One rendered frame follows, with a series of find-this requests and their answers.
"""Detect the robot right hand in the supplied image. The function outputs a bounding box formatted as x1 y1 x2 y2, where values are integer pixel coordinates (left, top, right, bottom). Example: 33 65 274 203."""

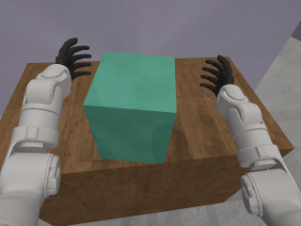
199 55 234 97

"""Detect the robot left upper arm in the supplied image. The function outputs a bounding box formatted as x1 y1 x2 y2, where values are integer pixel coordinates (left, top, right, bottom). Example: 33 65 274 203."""
0 153 61 226

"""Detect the robot left hand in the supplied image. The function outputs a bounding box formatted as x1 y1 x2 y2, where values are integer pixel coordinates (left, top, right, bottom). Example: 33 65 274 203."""
55 38 92 81

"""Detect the robot right upper arm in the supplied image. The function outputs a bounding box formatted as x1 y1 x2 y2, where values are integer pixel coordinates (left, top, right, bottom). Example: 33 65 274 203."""
240 169 301 226

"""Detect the robot right forearm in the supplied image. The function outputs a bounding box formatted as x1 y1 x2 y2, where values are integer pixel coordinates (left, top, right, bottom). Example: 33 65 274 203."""
215 84 301 203

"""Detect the carton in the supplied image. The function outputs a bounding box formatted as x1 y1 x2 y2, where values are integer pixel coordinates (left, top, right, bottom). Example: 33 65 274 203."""
83 51 177 164

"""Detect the pedestal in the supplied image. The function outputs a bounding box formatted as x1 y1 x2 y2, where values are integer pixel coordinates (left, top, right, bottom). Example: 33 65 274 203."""
0 56 294 226

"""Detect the robot left forearm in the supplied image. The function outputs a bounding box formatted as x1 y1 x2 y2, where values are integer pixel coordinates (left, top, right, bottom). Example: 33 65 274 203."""
0 64 72 194

